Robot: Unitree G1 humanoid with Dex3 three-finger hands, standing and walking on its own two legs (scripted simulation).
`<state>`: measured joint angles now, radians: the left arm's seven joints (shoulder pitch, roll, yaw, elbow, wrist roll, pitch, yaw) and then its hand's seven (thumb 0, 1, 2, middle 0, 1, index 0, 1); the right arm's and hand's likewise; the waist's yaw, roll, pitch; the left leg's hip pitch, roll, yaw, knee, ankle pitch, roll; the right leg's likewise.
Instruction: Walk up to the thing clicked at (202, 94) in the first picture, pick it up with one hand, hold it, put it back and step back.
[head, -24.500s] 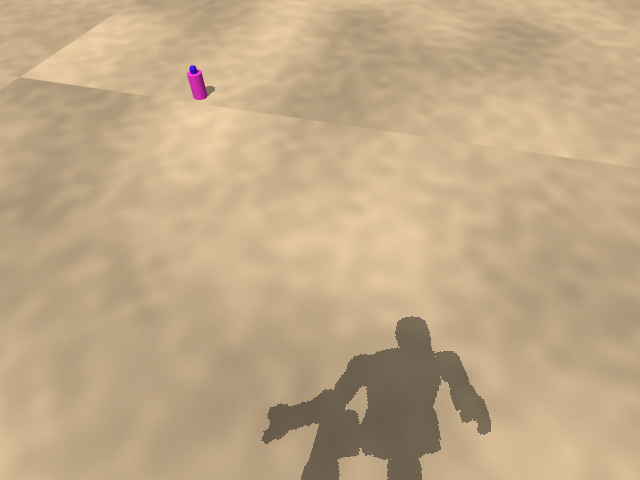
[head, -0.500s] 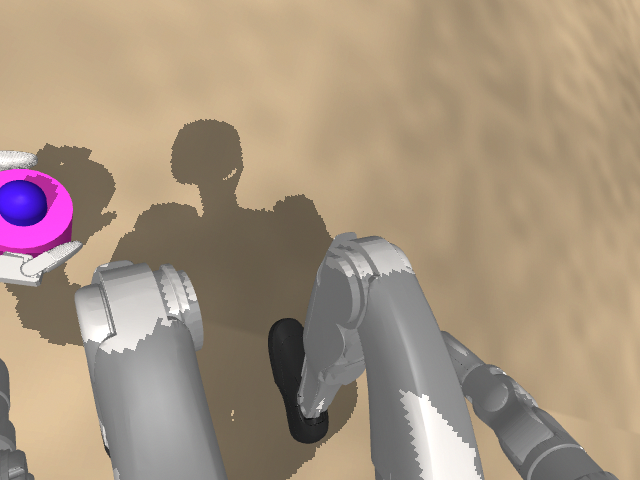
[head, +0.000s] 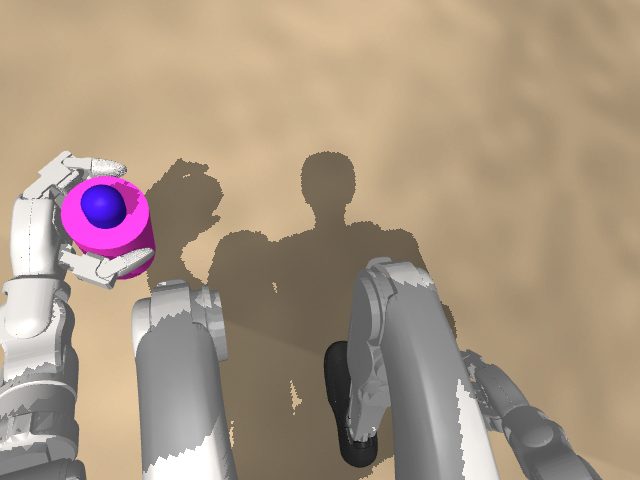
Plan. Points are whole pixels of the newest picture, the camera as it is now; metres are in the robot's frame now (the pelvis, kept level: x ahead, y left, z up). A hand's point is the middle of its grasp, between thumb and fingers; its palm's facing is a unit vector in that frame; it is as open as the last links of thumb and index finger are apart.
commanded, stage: settle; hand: left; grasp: from the side
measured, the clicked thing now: (113, 228) +0.39 +0.23 -0.10
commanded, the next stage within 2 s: lift in 0.70 s
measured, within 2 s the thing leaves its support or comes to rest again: neither
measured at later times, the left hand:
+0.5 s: hand (92, 200) +0.40 +0.23 -0.02, palm faces +0.05 -1.00 -0.05, open 10.9 cm
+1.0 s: hand (79, 190) +0.40 +0.24 +0.01, palm faces +0.05 -1.00 -0.06, open 11.0 cm
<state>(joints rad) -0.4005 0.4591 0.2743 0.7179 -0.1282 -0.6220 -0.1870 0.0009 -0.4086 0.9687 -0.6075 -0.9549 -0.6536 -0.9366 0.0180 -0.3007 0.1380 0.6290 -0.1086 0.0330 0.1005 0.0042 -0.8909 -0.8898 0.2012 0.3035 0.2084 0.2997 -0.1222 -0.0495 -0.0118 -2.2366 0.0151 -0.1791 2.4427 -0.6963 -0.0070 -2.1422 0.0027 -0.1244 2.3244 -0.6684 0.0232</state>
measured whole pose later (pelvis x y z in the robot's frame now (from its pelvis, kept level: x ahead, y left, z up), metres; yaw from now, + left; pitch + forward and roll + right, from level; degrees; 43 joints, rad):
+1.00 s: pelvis +0.00 -0.01 +0.05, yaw +4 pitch +32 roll -5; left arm -0.46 0.39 0.33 0.74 -0.14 -0.53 -0.29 0.00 -0.46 1.03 -0.61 -0.98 -0.66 -0.96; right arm 0.09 -0.28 0.03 0.66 -0.04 -0.04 0.05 0.01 -0.91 -0.89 0.20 0.30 0.21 0.30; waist -0.11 0.00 -0.13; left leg -2.13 0.02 -0.09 2.26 -0.68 -0.01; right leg -2.08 -0.01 -0.06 2.20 -0.68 0.01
